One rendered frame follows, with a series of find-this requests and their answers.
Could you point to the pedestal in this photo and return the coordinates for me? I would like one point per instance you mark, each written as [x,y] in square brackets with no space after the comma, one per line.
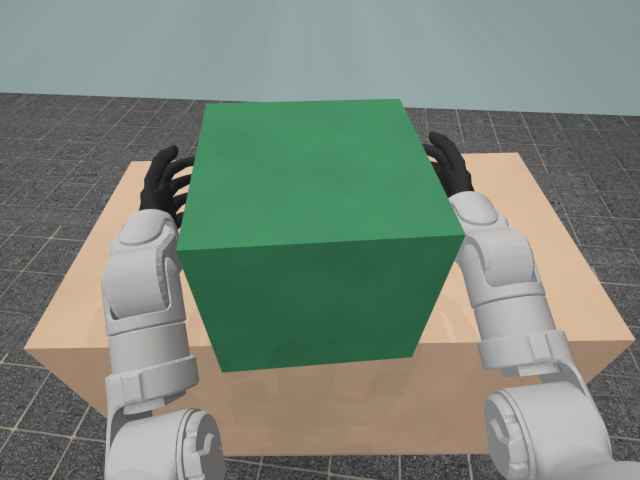
[429,404]

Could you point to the carton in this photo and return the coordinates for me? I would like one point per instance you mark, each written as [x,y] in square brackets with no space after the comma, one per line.
[314,232]

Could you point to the left robot hand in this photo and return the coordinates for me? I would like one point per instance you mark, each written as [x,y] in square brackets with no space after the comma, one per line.
[159,189]

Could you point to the robot right forearm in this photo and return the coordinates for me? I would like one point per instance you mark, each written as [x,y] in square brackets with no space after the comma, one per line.
[517,330]

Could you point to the right robot hand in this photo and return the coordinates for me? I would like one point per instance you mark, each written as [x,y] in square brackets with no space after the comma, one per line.
[450,166]

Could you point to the robot right upper arm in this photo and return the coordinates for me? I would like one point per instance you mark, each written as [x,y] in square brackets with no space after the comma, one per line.
[550,431]

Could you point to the robot left forearm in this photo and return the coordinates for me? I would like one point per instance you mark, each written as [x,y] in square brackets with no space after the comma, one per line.
[144,313]

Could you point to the robot left upper arm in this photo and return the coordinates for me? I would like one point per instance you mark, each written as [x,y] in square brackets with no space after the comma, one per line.
[181,445]

